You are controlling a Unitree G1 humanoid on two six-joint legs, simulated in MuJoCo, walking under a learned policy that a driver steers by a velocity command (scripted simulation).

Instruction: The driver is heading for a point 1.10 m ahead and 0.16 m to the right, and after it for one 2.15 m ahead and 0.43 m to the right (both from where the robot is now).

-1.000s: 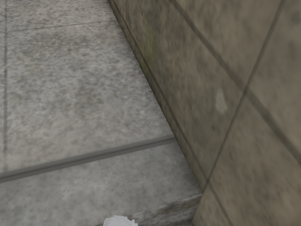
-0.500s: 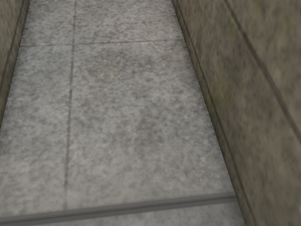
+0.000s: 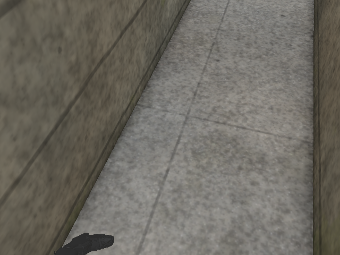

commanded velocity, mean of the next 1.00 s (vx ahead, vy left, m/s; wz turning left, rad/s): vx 0.10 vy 0.00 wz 0.09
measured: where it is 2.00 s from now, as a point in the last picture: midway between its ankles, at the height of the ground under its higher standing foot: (202, 200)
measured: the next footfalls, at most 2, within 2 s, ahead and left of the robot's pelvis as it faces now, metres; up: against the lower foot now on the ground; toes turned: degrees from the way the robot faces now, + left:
left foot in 0.26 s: +0.23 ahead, +0.12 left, +0.00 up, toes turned +7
right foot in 1.52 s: +0.58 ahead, -0.16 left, +0.00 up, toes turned -6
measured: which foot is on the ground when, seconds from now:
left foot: up 0.00-0.24, down 0.26-1.00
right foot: down 0.00-1.00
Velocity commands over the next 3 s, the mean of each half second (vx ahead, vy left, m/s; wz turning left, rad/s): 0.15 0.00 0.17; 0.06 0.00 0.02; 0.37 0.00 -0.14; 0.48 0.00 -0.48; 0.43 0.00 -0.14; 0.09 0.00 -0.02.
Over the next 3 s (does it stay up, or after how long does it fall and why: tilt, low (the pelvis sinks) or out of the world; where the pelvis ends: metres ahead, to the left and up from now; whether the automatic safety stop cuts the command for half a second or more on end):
stays up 1.07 -0.15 0.11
